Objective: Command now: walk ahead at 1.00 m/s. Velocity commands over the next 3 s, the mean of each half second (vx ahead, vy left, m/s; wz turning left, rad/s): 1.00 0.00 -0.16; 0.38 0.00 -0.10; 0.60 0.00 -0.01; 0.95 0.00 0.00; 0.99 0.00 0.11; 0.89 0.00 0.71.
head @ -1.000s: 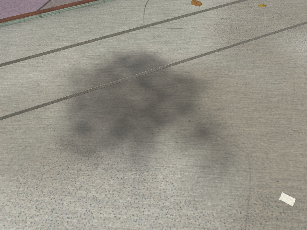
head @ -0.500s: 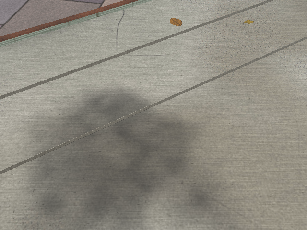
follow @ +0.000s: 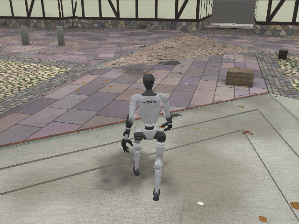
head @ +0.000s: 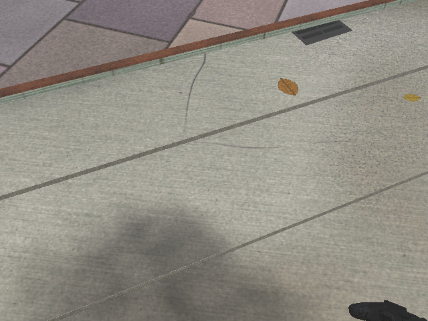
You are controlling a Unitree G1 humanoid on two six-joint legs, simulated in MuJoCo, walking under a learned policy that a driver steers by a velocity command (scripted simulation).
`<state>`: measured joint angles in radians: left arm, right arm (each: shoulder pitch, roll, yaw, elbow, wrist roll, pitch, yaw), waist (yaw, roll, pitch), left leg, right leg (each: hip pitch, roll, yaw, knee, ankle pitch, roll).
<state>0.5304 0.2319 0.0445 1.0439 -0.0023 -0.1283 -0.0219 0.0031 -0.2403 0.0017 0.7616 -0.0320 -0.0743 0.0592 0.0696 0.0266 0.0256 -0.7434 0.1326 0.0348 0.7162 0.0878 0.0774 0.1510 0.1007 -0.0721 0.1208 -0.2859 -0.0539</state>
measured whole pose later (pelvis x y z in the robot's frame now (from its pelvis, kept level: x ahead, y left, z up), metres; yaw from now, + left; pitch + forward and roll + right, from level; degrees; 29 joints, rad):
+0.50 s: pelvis +0.50 +0.03 -0.01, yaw -6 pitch +1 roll +1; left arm 0.01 0.25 -0.01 0.77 0.02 -0.06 -0.06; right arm 0.51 -0.22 -0.02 1.02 -0.01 -0.14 0.00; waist -0.07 -0.02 0.03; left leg 0.25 -0.09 0.17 0.08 -0.33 0.06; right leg -0.74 -0.05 -0.09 0.68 0.08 -0.12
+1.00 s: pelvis +0.81 +0.03 +0.02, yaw -8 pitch -1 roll -3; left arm 0.30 0.22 0.02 0.99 0.01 -0.06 0.00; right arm 0.19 -0.21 0.00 0.90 -0.03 -0.05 -0.02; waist 0.03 0.04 0.04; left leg -0.38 0.04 0.01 0.51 -0.08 0.03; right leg -0.12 0.08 -0.08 0.44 -0.29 -0.05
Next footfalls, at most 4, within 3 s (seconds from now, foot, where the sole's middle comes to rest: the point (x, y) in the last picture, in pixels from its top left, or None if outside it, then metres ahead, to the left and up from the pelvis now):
0.12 left None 0.35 0.11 -0.77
0.56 right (256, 228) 0.80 -0.06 -0.75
0.98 left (210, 186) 0.96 0.11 -0.75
1.44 right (271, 189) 0.97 -0.12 -0.75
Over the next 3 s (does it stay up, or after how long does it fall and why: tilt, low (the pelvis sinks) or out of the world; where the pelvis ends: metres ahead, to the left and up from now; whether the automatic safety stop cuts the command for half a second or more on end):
stays up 2.22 -0.11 0.08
